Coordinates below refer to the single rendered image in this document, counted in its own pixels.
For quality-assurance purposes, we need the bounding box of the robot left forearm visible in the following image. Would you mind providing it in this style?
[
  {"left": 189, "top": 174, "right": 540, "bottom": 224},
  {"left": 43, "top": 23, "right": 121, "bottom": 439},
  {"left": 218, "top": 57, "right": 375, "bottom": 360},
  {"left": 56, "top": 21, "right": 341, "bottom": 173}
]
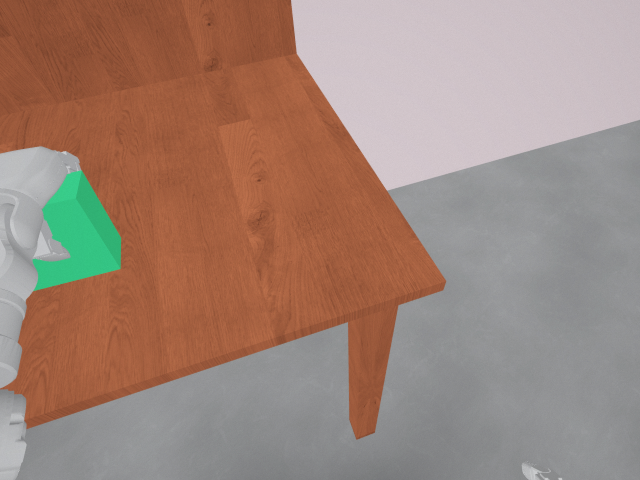
[{"left": 0, "top": 188, "right": 44, "bottom": 388}]

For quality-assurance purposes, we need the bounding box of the left robot hand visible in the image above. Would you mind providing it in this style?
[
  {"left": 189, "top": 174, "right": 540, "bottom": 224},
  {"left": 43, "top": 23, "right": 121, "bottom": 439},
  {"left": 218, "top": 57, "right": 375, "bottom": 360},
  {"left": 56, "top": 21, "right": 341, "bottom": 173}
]
[{"left": 0, "top": 146, "right": 81, "bottom": 262}]

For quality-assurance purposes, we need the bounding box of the left robot upper arm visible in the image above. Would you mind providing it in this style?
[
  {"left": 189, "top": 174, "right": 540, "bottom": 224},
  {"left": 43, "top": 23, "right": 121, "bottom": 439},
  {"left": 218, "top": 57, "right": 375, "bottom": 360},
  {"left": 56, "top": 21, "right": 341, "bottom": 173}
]
[{"left": 0, "top": 389, "right": 27, "bottom": 480}]

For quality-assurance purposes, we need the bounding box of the table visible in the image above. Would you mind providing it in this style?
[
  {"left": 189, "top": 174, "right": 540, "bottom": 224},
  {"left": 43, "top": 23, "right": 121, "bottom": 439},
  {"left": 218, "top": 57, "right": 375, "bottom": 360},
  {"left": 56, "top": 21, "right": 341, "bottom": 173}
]
[{"left": 0, "top": 0, "right": 446, "bottom": 440}]

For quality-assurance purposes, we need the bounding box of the sponge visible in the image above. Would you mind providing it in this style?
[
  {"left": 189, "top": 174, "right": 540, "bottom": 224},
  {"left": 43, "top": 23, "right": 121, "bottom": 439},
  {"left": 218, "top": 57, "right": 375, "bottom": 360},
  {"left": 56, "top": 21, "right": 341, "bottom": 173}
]
[{"left": 32, "top": 170, "right": 121, "bottom": 291}]

